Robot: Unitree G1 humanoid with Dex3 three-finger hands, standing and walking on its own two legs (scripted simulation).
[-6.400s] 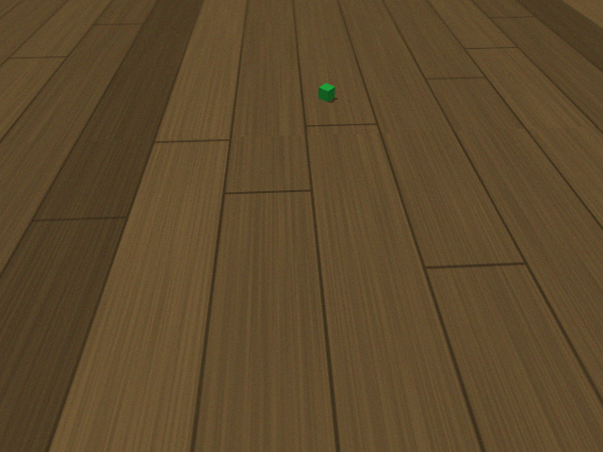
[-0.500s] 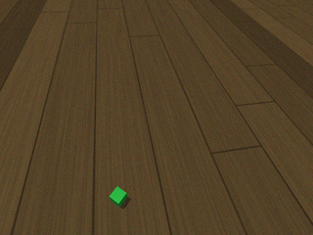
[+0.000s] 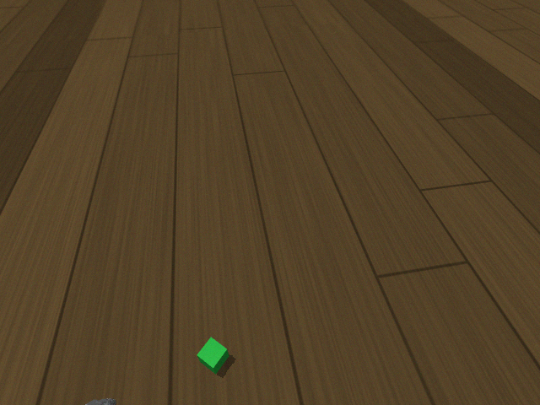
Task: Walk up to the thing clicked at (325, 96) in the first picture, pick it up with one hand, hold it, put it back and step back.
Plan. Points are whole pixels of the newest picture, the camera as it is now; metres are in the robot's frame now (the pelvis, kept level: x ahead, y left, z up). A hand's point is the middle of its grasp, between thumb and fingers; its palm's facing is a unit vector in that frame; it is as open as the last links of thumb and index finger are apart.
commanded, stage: walk up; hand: left
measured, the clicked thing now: (213, 355) +0.41 +0.23 -0.74
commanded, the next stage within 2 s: stand in 0.82 s
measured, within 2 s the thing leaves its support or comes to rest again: neither
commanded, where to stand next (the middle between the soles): +0.05 +0.00 m, yaw +0 degrees
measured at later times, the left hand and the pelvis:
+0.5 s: hand out of the picture +0.10 +0.25 -0.15, palm faces -0.02 -0.95 -0.32, open 7.4 cm; pelvis +0.01 +0.00 +0.00, yaw -1 degrees
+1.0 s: hand out of the picture +0.09 +0.25 -0.15, palm faces -0.03 -0.94 -0.33, open 7.4 cm; pelvis +0.00 +0.00 +0.00, yaw -1 degrees
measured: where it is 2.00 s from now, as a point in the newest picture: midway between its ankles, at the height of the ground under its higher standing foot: outside the picture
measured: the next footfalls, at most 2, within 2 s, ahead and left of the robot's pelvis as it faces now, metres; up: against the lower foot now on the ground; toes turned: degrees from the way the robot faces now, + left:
none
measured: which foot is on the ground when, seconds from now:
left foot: down 0.00-1.00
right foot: down 0.00-1.00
